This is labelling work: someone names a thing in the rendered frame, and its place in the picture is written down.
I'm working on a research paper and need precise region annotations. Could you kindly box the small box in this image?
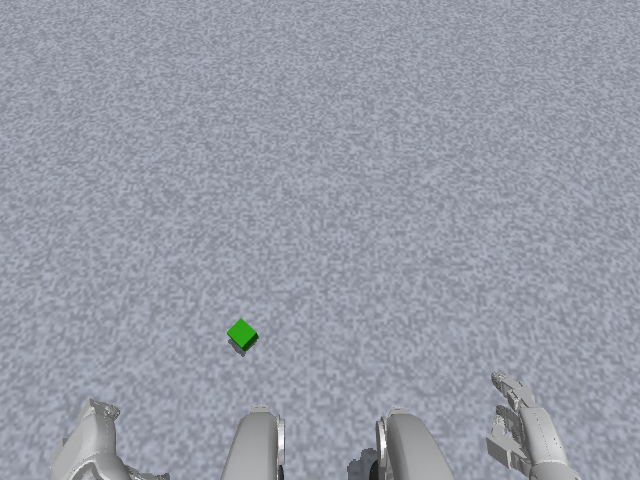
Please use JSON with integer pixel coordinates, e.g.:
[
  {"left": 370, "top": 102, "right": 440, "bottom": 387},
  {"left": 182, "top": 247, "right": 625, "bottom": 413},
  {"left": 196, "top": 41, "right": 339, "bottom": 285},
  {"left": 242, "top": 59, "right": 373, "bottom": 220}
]
[{"left": 226, "top": 318, "right": 259, "bottom": 352}]

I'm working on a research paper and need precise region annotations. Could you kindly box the right robot hand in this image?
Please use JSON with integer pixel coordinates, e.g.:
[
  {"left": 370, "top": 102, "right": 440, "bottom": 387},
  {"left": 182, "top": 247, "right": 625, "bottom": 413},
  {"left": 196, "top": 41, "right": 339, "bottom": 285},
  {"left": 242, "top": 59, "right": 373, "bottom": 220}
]
[{"left": 486, "top": 372, "right": 569, "bottom": 478}]

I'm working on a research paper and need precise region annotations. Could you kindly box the right robot arm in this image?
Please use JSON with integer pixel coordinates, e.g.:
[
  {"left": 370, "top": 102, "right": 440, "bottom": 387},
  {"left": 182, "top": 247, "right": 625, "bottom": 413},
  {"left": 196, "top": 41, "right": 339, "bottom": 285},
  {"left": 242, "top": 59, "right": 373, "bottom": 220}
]
[{"left": 529, "top": 462, "right": 582, "bottom": 480}]

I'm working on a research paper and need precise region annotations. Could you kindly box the left robot hand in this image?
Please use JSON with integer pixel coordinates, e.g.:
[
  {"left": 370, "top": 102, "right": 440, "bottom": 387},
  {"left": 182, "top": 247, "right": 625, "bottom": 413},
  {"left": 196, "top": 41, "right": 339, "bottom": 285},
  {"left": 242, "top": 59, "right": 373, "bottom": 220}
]
[{"left": 50, "top": 398, "right": 167, "bottom": 480}]

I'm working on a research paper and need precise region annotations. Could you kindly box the left robot arm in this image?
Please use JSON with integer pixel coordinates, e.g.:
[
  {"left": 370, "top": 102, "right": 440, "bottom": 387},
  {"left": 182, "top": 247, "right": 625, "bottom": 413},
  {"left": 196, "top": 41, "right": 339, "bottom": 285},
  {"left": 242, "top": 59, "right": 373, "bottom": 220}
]
[{"left": 67, "top": 452, "right": 132, "bottom": 480}]

